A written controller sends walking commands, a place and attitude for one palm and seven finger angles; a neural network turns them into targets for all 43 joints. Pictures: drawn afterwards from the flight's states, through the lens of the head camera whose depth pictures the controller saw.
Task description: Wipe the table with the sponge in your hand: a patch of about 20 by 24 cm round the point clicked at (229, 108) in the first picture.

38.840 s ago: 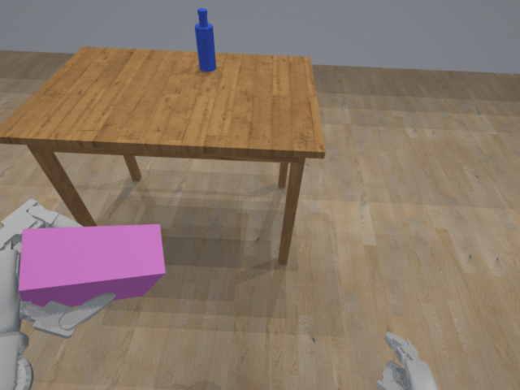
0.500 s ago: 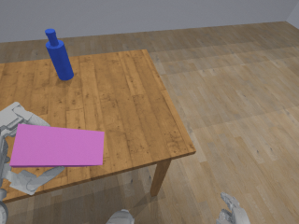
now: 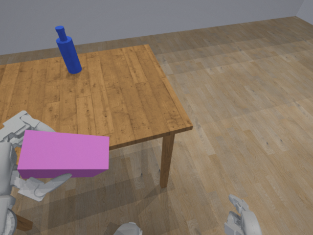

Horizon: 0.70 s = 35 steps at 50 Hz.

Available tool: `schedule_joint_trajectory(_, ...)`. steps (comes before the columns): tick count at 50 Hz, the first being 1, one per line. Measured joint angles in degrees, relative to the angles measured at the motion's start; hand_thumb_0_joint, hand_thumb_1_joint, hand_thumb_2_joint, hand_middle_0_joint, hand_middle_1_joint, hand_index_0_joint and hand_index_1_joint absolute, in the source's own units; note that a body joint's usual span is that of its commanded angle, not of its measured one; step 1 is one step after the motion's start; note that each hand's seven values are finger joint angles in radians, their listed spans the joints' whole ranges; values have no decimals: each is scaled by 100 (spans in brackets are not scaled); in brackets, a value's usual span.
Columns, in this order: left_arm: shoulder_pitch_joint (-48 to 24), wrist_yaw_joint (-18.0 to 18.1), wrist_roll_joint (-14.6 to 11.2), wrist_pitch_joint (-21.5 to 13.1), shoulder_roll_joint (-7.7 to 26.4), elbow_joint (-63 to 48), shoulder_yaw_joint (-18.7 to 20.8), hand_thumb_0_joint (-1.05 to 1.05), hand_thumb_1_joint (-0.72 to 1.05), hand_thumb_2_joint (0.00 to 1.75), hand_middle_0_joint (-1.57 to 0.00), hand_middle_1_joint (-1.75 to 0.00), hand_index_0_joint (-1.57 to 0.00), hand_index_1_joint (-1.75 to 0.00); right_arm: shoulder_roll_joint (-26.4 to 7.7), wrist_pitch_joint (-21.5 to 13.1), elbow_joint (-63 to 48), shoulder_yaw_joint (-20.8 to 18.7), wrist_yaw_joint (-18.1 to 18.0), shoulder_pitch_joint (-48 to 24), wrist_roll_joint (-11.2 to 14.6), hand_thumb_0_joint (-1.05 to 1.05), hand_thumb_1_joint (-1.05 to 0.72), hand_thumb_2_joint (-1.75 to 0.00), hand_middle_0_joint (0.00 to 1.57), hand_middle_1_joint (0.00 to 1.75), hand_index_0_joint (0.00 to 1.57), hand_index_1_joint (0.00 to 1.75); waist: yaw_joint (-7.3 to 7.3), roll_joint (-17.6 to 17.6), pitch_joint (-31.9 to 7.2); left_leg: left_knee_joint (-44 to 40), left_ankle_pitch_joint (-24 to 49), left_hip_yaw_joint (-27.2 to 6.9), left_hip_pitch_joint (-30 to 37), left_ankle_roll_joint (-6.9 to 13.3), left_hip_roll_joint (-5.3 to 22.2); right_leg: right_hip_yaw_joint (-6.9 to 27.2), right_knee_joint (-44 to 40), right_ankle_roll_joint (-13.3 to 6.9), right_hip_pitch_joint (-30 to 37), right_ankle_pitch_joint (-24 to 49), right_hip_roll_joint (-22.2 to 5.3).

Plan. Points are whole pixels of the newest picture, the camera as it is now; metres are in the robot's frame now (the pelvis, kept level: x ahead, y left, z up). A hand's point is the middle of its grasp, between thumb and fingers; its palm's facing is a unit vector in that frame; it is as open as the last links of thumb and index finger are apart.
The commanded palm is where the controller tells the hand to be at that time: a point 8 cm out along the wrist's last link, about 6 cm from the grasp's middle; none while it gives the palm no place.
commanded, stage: step back with the hand held close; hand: left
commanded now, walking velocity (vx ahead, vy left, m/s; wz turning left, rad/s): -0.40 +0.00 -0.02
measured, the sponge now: (78, 158) +0.23 +0.18 +0.15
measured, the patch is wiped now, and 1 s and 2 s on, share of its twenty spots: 1.00 1.00 1.00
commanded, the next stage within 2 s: stop stepping back and stand still in 0.04 s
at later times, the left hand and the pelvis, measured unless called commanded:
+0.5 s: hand out of the picture +0.04 +0.22 +0.17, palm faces +0.46 -0.81 -0.37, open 10.2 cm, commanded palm -0.02 +0.26 +0.19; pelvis -0.17 -0.03 -0.02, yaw +4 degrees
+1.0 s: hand out of the picture -0.04 +0.17 +0.17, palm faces +0.42 -0.80 -0.43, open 10.2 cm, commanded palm -0.10 +0.21 +0.19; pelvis -0.25 -0.08 -0.01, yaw +3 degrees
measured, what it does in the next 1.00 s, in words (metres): walks backwards: left foot, then right foot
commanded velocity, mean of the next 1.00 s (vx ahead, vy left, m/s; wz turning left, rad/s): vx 0.20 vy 0.04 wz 0.00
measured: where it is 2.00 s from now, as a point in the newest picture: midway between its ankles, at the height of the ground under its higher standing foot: outside the picture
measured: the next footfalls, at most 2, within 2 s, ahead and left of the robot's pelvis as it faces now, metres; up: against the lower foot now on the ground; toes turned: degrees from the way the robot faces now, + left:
left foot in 0.22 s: -0.14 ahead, +0.15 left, +0.00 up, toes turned +5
right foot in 0.46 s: -0.08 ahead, -0.11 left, +0.00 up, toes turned +0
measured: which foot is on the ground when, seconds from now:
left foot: up 0.00-0.20, down 0.22-0.46, up 0.48-0.66, down 0.68-0.98, up 1.00-1.00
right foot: down 0.00-0.22, up 0.24-0.44, down 0.46-0.70, up 0.72-0.94, down 0.96-1.00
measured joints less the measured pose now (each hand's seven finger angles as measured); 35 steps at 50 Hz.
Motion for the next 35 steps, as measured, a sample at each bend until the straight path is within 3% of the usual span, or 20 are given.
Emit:
schedule_joint_trajectory(2,180,19,-6,18,-40,66,23,-1,-53,106,-72,-132,-74,-135,-25,143,9,-5,-42,20,-31,1,-90,-90,20,30,20,30,-73,-210,-171,848,-125,152,-41,-24,-193,95,-51,-1,-167,152,-123)
schedule_joint_trajectory(4,264,47,2,63,-19,142,38,-1,-53,106,-73,-132,-74,-135,-56,238,-34,-10,-90,48,-44,1,-90,-90,20,30,20,30,-157,-381,-316,897,-232,303,191,-18,-234,146,-144,12,-323,339,-220)
schedule_joint_trajectory(7,190,74,20,154,74,116,50,-1,-53,106,-73,-132,-74,-135,-143,268,-136,-37,-144,106,-34,1,-90,-90,20,30,20,30,-248,-597,-447,-99,-452,387,827,105,-169,123,-209,25,-620,606,-339)
schedule_joint_trajectory(10,144,97,42,154,150,-172,118,-1,-53,106,-73,-132,-74,-135,-312,231,-254,-104,-150,153,-22,1,-90,-90,20,30,20,30,-336,-678,-515,-1873,-133,416,1663,273,-11,15,-33,60,-1040,784,-402)
schedule_joint_trajectory(11,129,113,35,130,180,-291,148,-1,-53,106,-72,-132,-74,-135,-391,202,-329,-154,-159,173,-16,1,-90,-90,20,30,20,30,-372,-621,-485,-2477,-18,456,1946,252,104,-60,156,85,-1193,769,-403)
schedule_joint_trajectory(13,129,164,31,68,292,-257,296,-1,-53,106,-73,-132,-74,-135,-238,138,-204,-226,-170,143,0,1,-90,-90,20,30,20,30,-257,-945,-324,-2513,35,681,2094,80,-55,223,981,221,-1385,-125,-432)
schedule_joint_trajectory(15,175,189,59,103,259,-64,349,-1,-53,106,-73,-132,-74,-134,-129,-2,-174,-257,-124,346,8,1,-90,-90,20,30,20,30,-284,-868,-401,-2432,139,662,2138,36,-16,344,2346,335,-1512,-764,-228)
schedule_joint_trajectory(17,120,150,82,78,196,237,341,-1,-53,106,-73,-132,-74,-134,-63,-134,-73,-255,-24,614,59,1,-90,-90,20,30,20,30,-294,-711,-546,-2469,258,558,2152,26,46,325,3201,375,-1450,-782,-112)
schedule_joint_trajectory(19,13,84,72,84,69,519,299,-1,-53,106,-73,-132,-74,-135,-51,-141,47,-194,47,837,92,1,-90,-90,20,30,20,30,-242,-515,-658,-2476,338,463,2106,22,138,177,3030,376,-1099,-783,-118)
schedule_joint_trajectory(22,-196,12,74,83,-50,793,281,-1,-53,106,-73,-132,-74,-135,-68,-119,121,-32,57,1007,87,1,-90,-90,20,30,20,30,-149,-255,-653,-2070,221,369,1812,86,264,-30,1633,361,-223,-760,-206)
schedule_joint_trajectory(24,-439,-33,128,86,-94,840,242,-1,-53,106,-72,-133,-74,-135,-109,-112,152,31,48,941,72,1,-90,-90,20,30,20,30,-91,-32,-490,-1235,-139,208,1342,295,362,-201,999,107,80,-1065,-100)
schedule_joint_trajectory(26,-664,-125,119,109,-241,883,33,-1,-53,106,-72,-133,-74,-135,-153,-8,347,7,81,744,83,1,-90,-90,20,30,20,30,-118,211,-279,-37,-118,-72,866,372,219,-422,1109,-136,5,-881,38)
schedule_joint_trajectory(29,-393,-248,52,-8,-271,706,-115,-1,-53,106,-72,-133,-74,-135,-82,146,498,8,174,585,99,1,-90,-90,20,30,20,30,-165,90,-351,844,317,59,519,430,-96,-412,884,-228,-86,-460,63)
schedule_joint_trajectory(31,-100,-267,58,-60,-157,524,-77,-1,-53,106,-73,-133,-74,-135,-4,185,452,27,179,556,97,1,-90,-90,20,30,20,30,-237,-84,-496,342,343,296,633,523,-121,-358,689,-229,-215,-260,43)
schedule_joint_trajectory(34,122,-181,78,-87,87,268,41,-1,-53,106,-73,-132,-74,-134,-14,91,234,69,88,582,58,1,-90,-90,20,30,20,30,-288,-240,-619,-1485,144,526,1332,664,-86,-394,708,-214,-517,-166,-10)
schedule_joint_trajectory(35,131,-136,78,-99,160,250,113,-1,-53,106,-73,-132,-74,-134,-19,44,181,63,46,549,33,1,-90,-90,20,30,20,30,-275,-326,-603,-1843,-138,580,1469,573,-137,-347,943,-167,-683,-413,-69)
